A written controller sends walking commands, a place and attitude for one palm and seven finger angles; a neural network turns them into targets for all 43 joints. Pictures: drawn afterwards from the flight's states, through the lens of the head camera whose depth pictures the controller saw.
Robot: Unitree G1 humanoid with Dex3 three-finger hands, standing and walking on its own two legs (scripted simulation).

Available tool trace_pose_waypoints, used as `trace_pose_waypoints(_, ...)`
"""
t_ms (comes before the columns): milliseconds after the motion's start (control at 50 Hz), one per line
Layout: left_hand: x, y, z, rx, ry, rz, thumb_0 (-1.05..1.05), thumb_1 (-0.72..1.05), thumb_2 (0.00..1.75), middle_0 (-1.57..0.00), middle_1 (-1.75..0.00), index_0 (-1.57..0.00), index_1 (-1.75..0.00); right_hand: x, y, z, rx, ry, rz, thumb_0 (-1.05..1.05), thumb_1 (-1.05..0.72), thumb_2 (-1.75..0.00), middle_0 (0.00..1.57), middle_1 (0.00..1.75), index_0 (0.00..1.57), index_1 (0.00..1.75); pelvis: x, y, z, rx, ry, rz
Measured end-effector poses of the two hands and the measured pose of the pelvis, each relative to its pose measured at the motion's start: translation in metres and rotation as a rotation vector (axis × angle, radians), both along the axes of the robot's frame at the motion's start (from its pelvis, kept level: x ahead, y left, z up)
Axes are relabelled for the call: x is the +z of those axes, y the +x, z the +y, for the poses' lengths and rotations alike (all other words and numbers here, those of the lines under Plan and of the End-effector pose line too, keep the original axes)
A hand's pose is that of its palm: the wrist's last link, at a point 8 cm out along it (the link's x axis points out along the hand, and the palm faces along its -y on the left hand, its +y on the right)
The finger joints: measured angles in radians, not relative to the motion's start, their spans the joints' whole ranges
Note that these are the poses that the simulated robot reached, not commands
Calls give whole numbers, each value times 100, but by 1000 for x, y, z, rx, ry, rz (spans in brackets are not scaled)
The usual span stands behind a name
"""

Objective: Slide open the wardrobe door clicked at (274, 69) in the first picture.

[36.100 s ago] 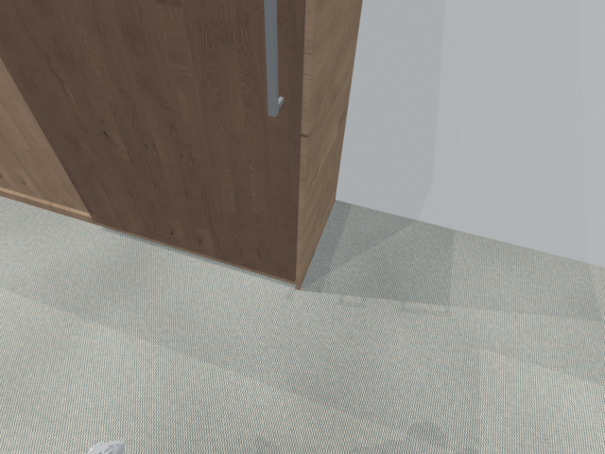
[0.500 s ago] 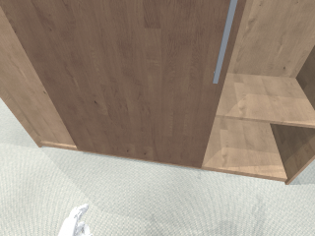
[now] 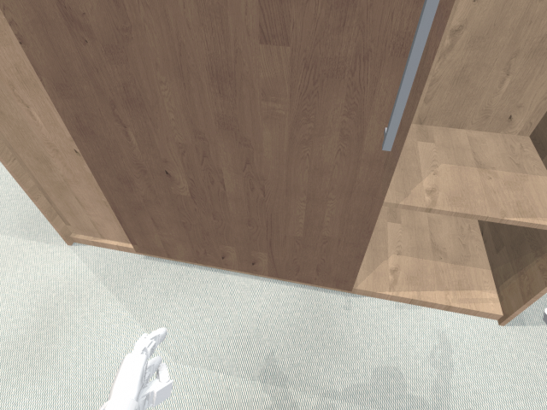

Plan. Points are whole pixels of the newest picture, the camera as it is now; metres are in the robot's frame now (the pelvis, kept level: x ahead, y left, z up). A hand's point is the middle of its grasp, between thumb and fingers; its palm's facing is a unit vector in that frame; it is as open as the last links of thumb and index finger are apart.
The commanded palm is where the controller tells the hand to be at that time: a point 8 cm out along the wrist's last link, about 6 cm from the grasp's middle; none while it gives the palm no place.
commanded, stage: stop stepping back and stand still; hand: right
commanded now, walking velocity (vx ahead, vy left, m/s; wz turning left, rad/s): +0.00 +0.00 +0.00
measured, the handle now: (406, 75) +0.66 -0.21 +0.18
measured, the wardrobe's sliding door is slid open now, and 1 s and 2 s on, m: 0.56 0.56 0.56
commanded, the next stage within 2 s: let the arm hang, fingers relaxed in 0.10 s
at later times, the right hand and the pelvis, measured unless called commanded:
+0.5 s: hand out of the picture +0.05 -0.17 -0.17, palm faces +0.00 +0.98 -0.18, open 7.1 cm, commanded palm none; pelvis -0.01 +0.00 +0.00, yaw -1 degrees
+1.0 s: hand out of the picture -0.01 -0.18 -0.17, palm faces -0.01 +0.98 -0.19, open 7.3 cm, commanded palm none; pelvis -0.01 -0.02 +0.01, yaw +0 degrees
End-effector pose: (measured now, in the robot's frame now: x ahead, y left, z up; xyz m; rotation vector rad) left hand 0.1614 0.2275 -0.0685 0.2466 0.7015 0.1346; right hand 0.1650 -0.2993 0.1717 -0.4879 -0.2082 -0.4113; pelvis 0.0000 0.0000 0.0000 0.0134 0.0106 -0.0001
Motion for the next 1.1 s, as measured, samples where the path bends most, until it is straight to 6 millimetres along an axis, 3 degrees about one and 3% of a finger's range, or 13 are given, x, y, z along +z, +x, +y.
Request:
trace_pose_waypoints(140,5,15,-1,-4,-10,-29,1,90,90,-20,-30,-20,-30,2,2,0,-2,-5,11,1,-89,-90,21,30,22,30,1,3,0,6,2,8)
trace_pose_waypoints(220,2,15,-1,-16,-23,-31,1,90,90,-20,-30,-20,-30,-10,4,-1,-3,8,47,1,-89,-90,20,30,21,30,1,2,-1,-2,4,12)
trace_pose_waypoints(260,-10,13,3,-58,-35,12,0,90,90,-20,-30,-20,-30,-50,13,-6,10,40,211,0,-90,-90,20,30,21,30,-2,-1,-3,-16,4,18)
trace_pose_waypoints(300,-23,6,9,-68,-32,82,0,90,90,-20,-30,-20,-30,-110,16,-8,-4,125,448,0,-90,-90,20,30,21,30,-5,-5,-5,-27,2,19)
trace_pose_waypoints(340,-33,-7,15,-52,-26,146,0,90,90,-20,-30,-20,-30,-172,5,-1,-26,224,695,0,-90,-90,19,30,20,30,-7,-8,-6,-31,-3,15)
trace_pose_waypoints(380,-40,-26,20,-26,-17,213,0,90,90,-20,-30,-20,-30,-228,-19,16,-37,317,927,0,-91,-90,19,30,20,30,-8,-10,-6,-29,-8,9)
trace_pose_waypoints(420,-45,-49,23,1,-7,295,0,90,90,-20,-30,-20,-30,-271,-53,40,-31,399,1133,0,-91,-90,19,30,20,30,-6,-11,-5,-24,-11,4)
trace_pose_waypoints(480,-50,-90,25,41,8,440,0,90,90,-20,-30,-20,-30,-309,-109,76,-23,517,1369,0,-92,-90,19,30,20,30,-2,-11,-3,-17,-12,-1)
trace_pose_waypoints(620,-57,-172,17,107,-4,729,0,91,90,-20,-30,-20,-30,-317,-190,66,-173,568,1582,-1,-99,-90,20,30,21,30,5,-12,0,-20,-1,-6)
trace_pose_waypoints(740,-65,-198,-2,140,-60,797,0,91,90,-20,-30,-20,-30,-308,-220,59,-231,552,1671,0,-95,-90,20,30,21,30,7,-11,-5,-10,0,-14)
trace_pose_waypoints(820,-70,-197,-16,140,-98,787,0,91,90,-20,-30,-20,-30,-306,-217,59,-229,545,1666,0,-93,-90,20,30,20,30,8,-11,-8,-4,-3,-18)
trace_pose_waypoints(920,-75,-186,-29,132,-126,746,0,91,90,-20,-30,-20,-30,-308,-197,64,-192,546,1616,0,-92,-90,19,30,20,30,8,-10,-12,2,-5,-21)
trace_pose_waypoints(1100,-72,-174,-26,151,-109,701,1,92,90,-20,-30,-20,-30,-311,-165,66,-139,540,1550,1,-93,-90,20,30,20,30,8,-6,-17,12,-10,-22)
